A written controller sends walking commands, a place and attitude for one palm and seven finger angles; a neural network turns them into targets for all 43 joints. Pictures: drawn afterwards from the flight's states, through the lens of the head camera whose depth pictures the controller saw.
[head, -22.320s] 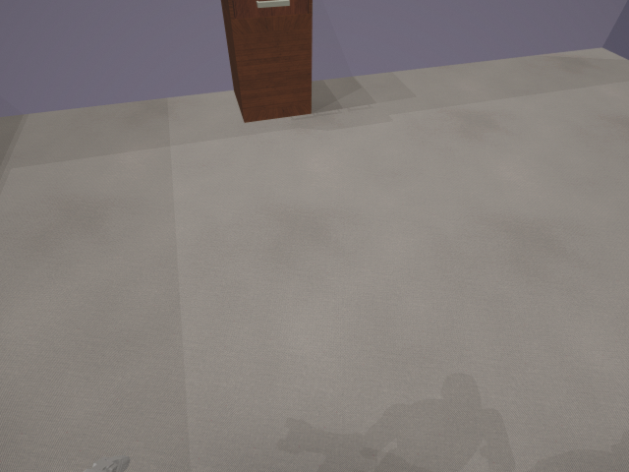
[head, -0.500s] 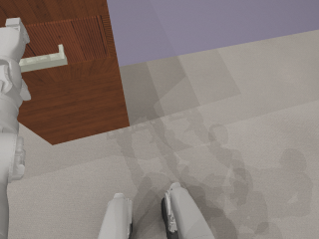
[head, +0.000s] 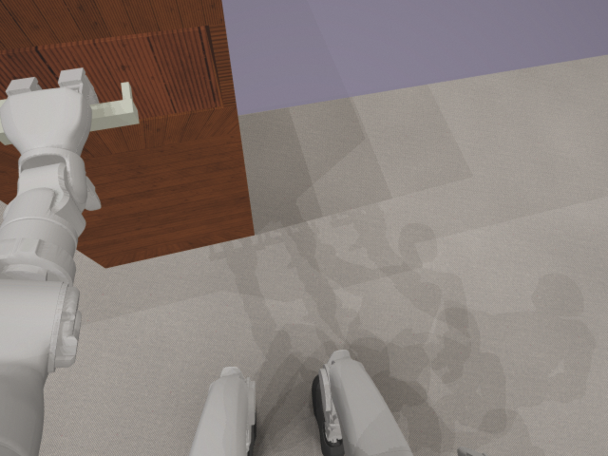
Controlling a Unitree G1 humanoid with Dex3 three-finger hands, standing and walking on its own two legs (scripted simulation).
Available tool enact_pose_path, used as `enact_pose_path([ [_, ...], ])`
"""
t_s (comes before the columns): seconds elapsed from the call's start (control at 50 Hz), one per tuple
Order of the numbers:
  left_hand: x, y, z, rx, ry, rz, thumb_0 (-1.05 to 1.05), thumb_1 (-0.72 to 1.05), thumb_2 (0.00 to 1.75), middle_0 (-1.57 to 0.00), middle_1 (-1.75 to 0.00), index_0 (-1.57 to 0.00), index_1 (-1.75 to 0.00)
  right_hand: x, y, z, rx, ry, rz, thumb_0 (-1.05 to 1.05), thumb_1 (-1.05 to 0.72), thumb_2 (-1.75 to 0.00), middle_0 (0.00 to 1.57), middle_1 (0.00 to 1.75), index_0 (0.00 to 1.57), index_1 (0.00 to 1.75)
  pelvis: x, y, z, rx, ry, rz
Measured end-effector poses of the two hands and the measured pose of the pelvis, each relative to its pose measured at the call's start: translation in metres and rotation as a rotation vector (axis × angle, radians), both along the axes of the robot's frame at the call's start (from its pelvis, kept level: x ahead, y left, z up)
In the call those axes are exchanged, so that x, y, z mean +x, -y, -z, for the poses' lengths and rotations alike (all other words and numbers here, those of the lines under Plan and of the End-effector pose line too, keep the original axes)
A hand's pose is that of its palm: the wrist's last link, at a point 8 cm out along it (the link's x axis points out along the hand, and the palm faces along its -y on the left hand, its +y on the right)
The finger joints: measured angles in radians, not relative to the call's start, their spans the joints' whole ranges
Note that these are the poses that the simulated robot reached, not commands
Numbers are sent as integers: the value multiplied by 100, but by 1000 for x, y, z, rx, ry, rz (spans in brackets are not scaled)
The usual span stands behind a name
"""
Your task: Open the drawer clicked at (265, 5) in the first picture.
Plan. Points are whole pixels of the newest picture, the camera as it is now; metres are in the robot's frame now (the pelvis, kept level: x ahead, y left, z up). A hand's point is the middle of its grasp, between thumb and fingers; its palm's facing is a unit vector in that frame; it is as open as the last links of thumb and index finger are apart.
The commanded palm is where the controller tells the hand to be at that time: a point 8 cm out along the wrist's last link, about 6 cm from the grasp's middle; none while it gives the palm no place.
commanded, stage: close the thumb around the handle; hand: left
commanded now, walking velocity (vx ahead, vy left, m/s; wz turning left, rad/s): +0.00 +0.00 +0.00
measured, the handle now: (68, 109) +0.57 +0.27 +0.02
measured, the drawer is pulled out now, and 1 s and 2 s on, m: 0.00 0.00 0.00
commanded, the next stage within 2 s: pull the drawer open in 0.78 s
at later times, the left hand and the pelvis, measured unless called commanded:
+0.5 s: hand (70, 144) +0.53 +0.26 +0.00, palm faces +0.02 +0.02 -1.00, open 9.0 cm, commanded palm +0.53 +0.27 +0.04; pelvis +0.00 +0.00 +0.00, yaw +0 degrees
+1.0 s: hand (72, 150) +0.53 +0.27 -0.01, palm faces +0.00 +0.00 -1.00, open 6.2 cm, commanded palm +0.51 +0.26 +0.04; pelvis +0.00 +0.00 +0.00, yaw -1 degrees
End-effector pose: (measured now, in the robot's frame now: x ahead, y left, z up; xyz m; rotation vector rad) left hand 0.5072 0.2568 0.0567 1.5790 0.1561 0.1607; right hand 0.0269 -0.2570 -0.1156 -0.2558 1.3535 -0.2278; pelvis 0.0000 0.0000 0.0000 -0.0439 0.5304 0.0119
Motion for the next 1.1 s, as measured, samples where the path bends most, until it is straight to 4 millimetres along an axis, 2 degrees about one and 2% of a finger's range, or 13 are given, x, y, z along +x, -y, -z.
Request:
enact_pose_path([
  [0.14,1,-1,-7,-8,-79,6,0,-48,30,-35,-121,-35,-124,10,9,-20,-45,41,1,0,-90,-90,21,30,20,30,8,0,-11,0,29,2],
  [0.26,-1,-6,-4,-2,-45,60,0,-35,36,-35,-123,-35,-123,3,19,-18,-75,13,-1,0,-90,-90,21,30,20,30,8,-1,-5,-1,21,6],
  [0.46,-1,-4,1,6,23,44,0,10,56,-36,-129,-36,-127,-8,13,-5,-39,-33,16,0,-90,-90,20,30,20,30,4,-3,1,1,5,9],
  [0.64,1,-3,-3,0,-21,20,0,56,75,-39,-132,-37,-131,-9,4,-6,-17,-22,20,0,-90,-90,21,30,20,30,3,-2,-4,6,16,9],
  [0.82,-1,-5,3,-18,-29,39,-1,64,80,-41,-134,-26,-133,-12,12,-9,-53,-15,17,0,-90,-90,21,30,20,30,1,-2,1,2,10,7],
  [0.98,-2,-6,8,-13,-4,40,-2,68,85,-42,-135,-26,-135,-14,16,-8,-58,-31,18,0,-90,-90,20,30,20,30,0,-3,3,-2,2,8],
  [1.1,-2,-6,8,3,-32,26,-3,71,85,-39,-135,-32,-134,-11,10,-11,-36,-39,35,0,-90,-90,20,30,20,30,6,-5,-4,-1,7,17],
])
